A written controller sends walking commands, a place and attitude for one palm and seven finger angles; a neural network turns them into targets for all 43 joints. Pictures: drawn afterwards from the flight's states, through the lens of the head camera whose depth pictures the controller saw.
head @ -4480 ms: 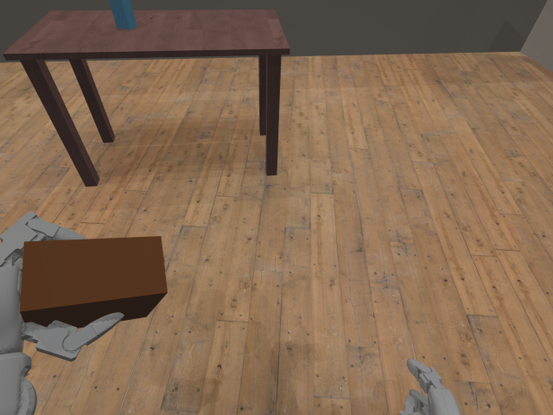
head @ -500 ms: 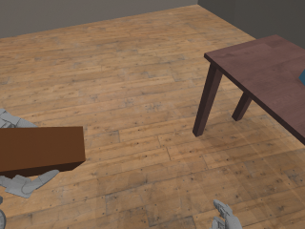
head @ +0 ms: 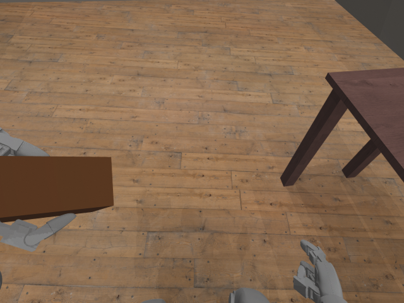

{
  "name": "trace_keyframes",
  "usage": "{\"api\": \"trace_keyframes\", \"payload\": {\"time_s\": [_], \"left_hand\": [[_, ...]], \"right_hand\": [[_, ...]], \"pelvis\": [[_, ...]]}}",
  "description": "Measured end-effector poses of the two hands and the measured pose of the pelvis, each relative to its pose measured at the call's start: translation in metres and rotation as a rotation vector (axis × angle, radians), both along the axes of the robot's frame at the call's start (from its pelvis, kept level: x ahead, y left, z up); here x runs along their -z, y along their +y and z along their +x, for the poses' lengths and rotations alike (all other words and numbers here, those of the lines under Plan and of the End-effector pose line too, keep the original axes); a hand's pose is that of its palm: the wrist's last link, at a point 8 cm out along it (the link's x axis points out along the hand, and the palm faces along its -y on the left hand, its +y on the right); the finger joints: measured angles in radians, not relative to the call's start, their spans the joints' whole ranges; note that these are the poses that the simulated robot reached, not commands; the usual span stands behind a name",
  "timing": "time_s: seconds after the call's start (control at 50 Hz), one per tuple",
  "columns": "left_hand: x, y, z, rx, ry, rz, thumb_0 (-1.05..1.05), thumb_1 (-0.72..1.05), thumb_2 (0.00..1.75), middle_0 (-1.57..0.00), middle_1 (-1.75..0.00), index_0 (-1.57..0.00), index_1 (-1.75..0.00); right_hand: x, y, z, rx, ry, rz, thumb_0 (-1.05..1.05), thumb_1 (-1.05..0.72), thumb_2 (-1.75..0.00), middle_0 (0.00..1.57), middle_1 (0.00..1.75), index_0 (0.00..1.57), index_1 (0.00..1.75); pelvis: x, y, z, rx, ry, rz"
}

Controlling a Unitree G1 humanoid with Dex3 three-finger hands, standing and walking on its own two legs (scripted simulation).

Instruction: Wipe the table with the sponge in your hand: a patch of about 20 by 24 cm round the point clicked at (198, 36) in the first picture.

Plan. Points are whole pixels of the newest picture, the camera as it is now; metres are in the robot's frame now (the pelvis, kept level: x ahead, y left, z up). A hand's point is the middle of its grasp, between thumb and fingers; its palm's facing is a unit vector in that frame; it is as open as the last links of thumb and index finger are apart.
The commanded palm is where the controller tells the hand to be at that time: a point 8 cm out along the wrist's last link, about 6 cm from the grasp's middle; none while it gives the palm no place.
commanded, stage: walk to a spot facing it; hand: left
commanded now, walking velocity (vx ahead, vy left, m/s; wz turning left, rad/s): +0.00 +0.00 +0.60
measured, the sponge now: (69, 189) +0.24 +0.20 +0.16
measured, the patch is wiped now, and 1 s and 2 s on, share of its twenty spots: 0.00 0.00 0.00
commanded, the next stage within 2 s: turn to face it in 1.92 s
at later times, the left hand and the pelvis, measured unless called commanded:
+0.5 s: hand out of the picture +0.10 +0.20 +0.18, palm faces +0.60 -0.69 -0.41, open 10.6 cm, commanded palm +0.03 +0.24 +0.19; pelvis -0.04 -0.08 +0.01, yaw +18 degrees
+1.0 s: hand out of the picture -0.04 +0.22 +0.19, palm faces +0.81 -0.41 -0.42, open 10.6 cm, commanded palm -0.09 +0.22 +0.19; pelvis -0.07 -0.10 +0.01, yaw +34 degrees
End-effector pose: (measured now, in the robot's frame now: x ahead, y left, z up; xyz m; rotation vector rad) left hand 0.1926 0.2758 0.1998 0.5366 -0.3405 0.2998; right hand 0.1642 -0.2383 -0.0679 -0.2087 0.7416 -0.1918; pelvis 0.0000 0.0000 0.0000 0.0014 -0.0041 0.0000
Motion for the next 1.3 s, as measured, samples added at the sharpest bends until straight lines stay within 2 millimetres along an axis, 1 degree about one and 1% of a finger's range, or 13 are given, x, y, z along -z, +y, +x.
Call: {"api": "trace_keyframes", "payload": {"time_s": [0.1, 0.2, 0.34, 0.46, 0.56, 0.66, 0.74, 0.84, 0.92, 0.98, 1.08, 1.2, 1.3], "left_hand": [[-0.009, -0.007, -0.034, -0.042, 0.03, -0.018, -0.01, -0.53, 1.0, -0.67, -1.36, -0.68, -1.36], [-0.016, -0.016, -0.071, -0.151, 0.045, 0.0, -0.01, -0.53, 1.0, -0.67, -1.36, -0.68, -1.36], [0.004, -0.034, -0.106, -0.332, 0.069, -0.075, -0.01, -0.53, 1.0, -0.67, -1.36, -0.68, -1.36], [0.008, -0.047, -0.131, -0.345, 0.092, -0.116, -0.01, -0.53, 1.0, -0.67, -1.36, -0.68, -1.36], [-0.003, -0.04, -0.163, -0.371, 0.03, -0.064, -0.01, -0.53, 1.0, -0.67, -1.37, -0.68, -1.36], [-0.003, -0.023, -0.208, -0.419, -0.07, -0.039, -0.01, -0.53, 1.0, -0.67, -1.37, -0.68, -1.37], [-0.002, -0.017, -0.237, -0.476, -0.063, -0.025, -0.01, -0.53, 1.0, -0.67, -1.37, -0.68, -1.37], [-0.011, -0.027, -0.268, -0.542, -0.058, -0.051, -0.01, -0.53, 1.0, -0.67, -1.37, -0.68, -1.37], [-0.011, -0.037, -0.283, -0.617, -0.029, -0.059, -0.01, -0.53, 1.0, -0.67, -1.37, -0.67, -1.37], [-0.007, -0.044, -0.286, -0.682, 0.005, -0.058, -0.01, -0.53, 1.0, -0.67, -1.37, -0.67, -1.37], [0.004, -0.061, -0.28, -0.733, 0.026, -0.065, -0.01, -0.53, 1.0, -0.67, -1.37, -0.67, -1.37], [0.002, -0.066, -0.28, -0.755, 0.094, -0.079, -0.01, -0.53, 1.0, -0.67, -1.37, -0.67, -1.37], [-0.003, -0.05, -0.288, -0.825, 0.108, -0.05, -0.01, -0.53, 1.0, -0.67, -1.37, -0.67, -1.37]], "right_hand": [[0.0, 0.031, -0.001, -0.125, 0.018, 0.087, 0.01, -0.9, -0.9, 0.2, 0.3, 0.2, 0.29], [0.011, 0.037, 0.002, -0.226, 0.028, 0.13, 0.01, -0.9, -0.9, 0.21, 0.3, 0.2, 0.3], [0.029, 0.003, 0.015, -0.32, 0.042, 0.099, 0.01, -0.9, -0.9, 0.21, 0.3, 0.2, 0.3], [0.004, -0.03, 0.02, -0.298, 0.024, -0.009, 0.02, -0.9, -0.9, 0.21, 0.3, 0.2, 0.3], [-0.013, -0.037, 0.024, -0.33, -0.013, -0.097, 0.01, -0.91, -0.9, 0.2, 0.3, 0.2, 0.29], [-0.013, -0.017, 0.02, -0.394, -0.045, -0.132, 0.01, -0.91, -0.9, 0.2, 0.3, 0.19, 0.29], [-0.01, 0.015, 0.001, -0.464, -0.02, -0.044, 0.01, -0.91, -0.9, 0.2, 0.3, 0.19, 0.29], [-0.004, 0.051, -0.022, -0.578, 0.043, 0.056, 0.01, -0.9, -0.9, 0.2, 0.3, 0.2, 0.29], [0.005, 0.067, -0.026, -0.657, 0.077, 0.096, 0.01, -0.9, -0.9, 0.21, 0.3, 0.2, 0.3], [0.014, 0.071, -0.017, -0.707, 0.087, 0.114, 0.01, -0.9, -0.9, 0.21, 0.3, 0.2, 0.3], [0.032, 0.062, 0.015, -0.777, 0.1, 0.083, 0.01, -0.9, -0.9, 0.21, 0.3, 0.2, 0.3], [0.016, 0.043, 0.058, -0.75, 0.098, -0.02, 0.01, -0.9, -0.9, 0.21, 0.3, 0.2, 0.3], [0.004, 0.05, 0.087, -0.766, 0.078, -0.09, 0.01, -0.91, -0.9, 0.2, 0.3, 0.2, 0.29]], "pelvis": [[-0.01, -0.012, -0.003, -0.063, 0.004, -0.036], [-0.01, -0.032, -0.008, -0.125, 0.002, -0.041], [-0.002, -0.065, -0.023, -0.208, -0.023, 0.004], [-0.013, -0.077, -0.033, -0.288, -0.021, 0.042], [-0.011, -0.078, -0.047, -0.349, 0.004, 0.033], [0.005, -0.069, -0.069, -0.402, 0.007, 0.026], [-0.002, -0.071, -0.078, -0.459, -0.014, -0.005], [-0.014, -0.077, -0.081, -0.523, -0.02, -0.044], [-0.017, -0.084, -0.078, -0.562, -0.018, -0.045], [-0.013, -0.094, -0.071, -0.583, -0.016, -0.033], [-0.002, -0.11, -0.062, -0.651, -0.01, 0.003], [-0.015, -0.105, -0.046, -0.715, 0.009, 0.037], [-0.017, -0.092, -0.035, -0.762, 0.029, 0.046]]}}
